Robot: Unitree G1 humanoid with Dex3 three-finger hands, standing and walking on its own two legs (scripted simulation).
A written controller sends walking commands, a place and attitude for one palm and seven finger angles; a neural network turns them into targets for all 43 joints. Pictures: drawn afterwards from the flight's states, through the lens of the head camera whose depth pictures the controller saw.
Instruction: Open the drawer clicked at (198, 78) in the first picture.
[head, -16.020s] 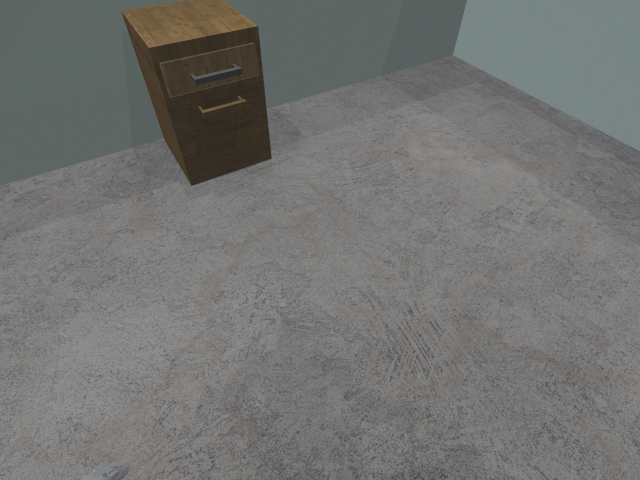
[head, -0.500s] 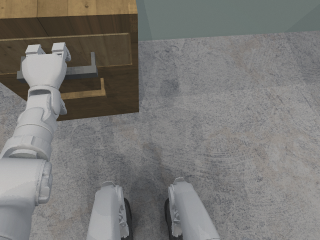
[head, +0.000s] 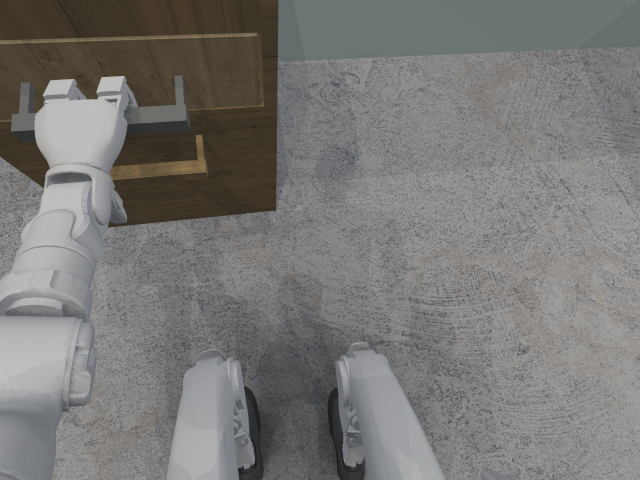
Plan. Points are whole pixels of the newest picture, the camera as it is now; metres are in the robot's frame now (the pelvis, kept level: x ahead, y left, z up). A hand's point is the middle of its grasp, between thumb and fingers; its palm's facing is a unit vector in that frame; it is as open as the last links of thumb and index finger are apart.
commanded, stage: lower the fingers behind the handle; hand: left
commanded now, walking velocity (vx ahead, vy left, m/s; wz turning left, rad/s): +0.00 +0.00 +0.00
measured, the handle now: (105, 106) +0.57 +0.24 -0.04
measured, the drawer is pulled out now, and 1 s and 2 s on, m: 0.00 0.00 0.05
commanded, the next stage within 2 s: close the thumb around the handle in 0.56 s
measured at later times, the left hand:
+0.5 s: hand (111, 153) +0.52 +0.24 -0.07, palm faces -0.04 -0.03 -1.00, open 13.8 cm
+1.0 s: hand (113, 154) +0.52 +0.24 -0.06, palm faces -0.03 -0.03 -1.00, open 10.6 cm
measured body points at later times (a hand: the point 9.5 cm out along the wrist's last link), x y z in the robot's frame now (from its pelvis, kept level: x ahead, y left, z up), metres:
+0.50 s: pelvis +0.00 +0.00 -0.01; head +0.20 +0.03 +0.39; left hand +0.52 +0.24 -0.01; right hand +0.03 -0.26 -0.14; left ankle +0.06 +0.10 -0.54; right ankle +0.04 -0.12 -0.54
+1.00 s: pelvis +0.00 +0.00 -0.01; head +0.20 +0.02 +0.39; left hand +0.51 +0.24 -0.01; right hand +0.04 -0.27 -0.14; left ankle +0.06 +0.10 -0.54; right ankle +0.04 -0.12 -0.54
